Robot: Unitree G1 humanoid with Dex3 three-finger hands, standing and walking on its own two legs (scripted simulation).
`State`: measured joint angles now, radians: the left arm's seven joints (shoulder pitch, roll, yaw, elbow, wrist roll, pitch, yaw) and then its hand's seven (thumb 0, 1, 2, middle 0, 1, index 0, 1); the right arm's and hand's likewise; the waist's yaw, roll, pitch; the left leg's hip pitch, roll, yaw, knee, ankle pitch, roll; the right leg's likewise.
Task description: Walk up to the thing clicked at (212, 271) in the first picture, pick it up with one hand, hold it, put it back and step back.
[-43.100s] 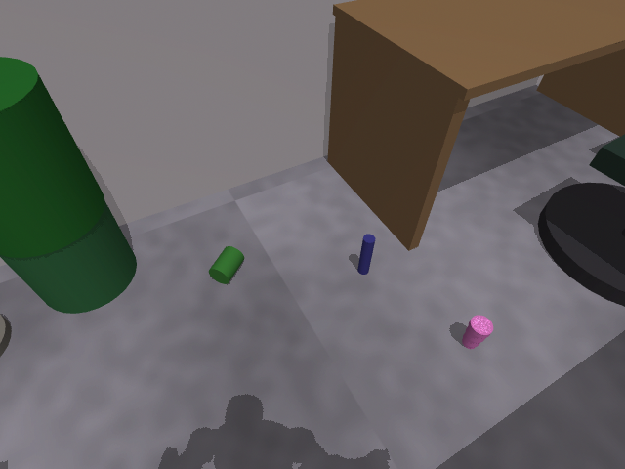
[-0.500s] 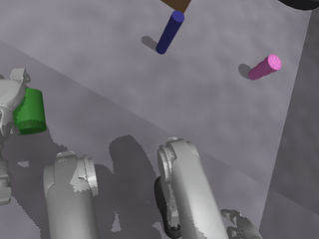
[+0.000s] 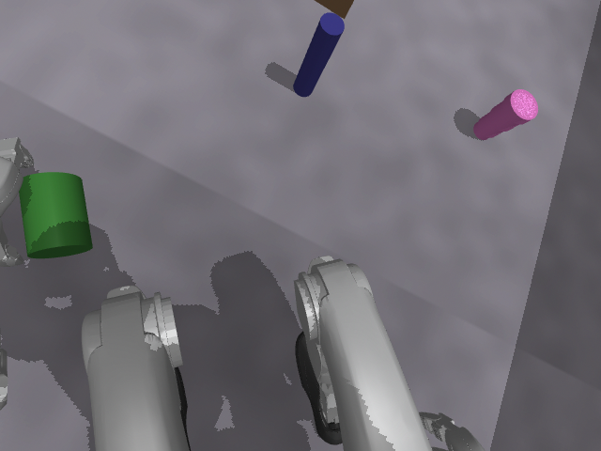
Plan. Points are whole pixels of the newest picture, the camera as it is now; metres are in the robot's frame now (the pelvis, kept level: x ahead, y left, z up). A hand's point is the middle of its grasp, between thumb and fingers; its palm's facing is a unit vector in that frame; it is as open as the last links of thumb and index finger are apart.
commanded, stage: approach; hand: left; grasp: from above
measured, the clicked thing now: (56, 216) +0.46 +0.31 -0.30
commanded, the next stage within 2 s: rest palm in 0.52 s
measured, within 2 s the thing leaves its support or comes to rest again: neither
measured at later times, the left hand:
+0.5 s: hand (9, 176) +0.48 +0.31 -0.16, palm faces -0.37 -0.04 -0.93, open 13.3 cm
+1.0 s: hand (34, 223) +0.43 +0.30 -0.22, palm faces -0.45 -0.09 -0.89, open 13.9 cm
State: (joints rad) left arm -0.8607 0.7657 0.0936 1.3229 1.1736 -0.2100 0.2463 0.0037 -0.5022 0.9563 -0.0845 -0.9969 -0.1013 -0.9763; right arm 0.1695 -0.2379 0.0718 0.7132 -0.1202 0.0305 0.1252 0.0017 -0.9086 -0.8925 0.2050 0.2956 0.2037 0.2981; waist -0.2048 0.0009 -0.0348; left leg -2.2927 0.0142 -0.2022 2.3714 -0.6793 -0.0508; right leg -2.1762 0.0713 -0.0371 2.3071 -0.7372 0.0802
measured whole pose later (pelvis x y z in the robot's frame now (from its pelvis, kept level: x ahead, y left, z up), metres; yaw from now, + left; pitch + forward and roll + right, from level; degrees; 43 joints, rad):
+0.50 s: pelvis -0.01 +0.01 -0.02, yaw +0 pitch +33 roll -10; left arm -1.08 0.78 0.05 1.53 1.30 -0.15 0.43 0.00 -0.39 0.92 -0.15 -1.00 -0.18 -0.97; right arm 0.08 -0.25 0.09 0.73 -0.16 -0.03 0.11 0.00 -0.91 -0.89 0.20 0.30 0.20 0.30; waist -0.27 -0.02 -0.07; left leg -2.36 0.00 -0.19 2.41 -0.64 -0.03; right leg -2.23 0.07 -0.03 2.34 -0.71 0.07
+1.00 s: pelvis -0.01 +0.00 -0.02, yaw -1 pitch +31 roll -10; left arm -1.00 0.81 0.08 1.62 1.34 -0.27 0.52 0.00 -0.46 0.95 -0.11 -0.96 -0.12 -0.95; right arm 0.12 -0.28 0.12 0.73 -0.19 -0.05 0.12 0.00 -0.90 -0.90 0.20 0.30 0.20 0.30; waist -0.28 -0.07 0.00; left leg -2.35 -0.01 -0.22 2.42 -0.63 -0.05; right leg -2.22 0.07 -0.05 2.35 -0.69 0.06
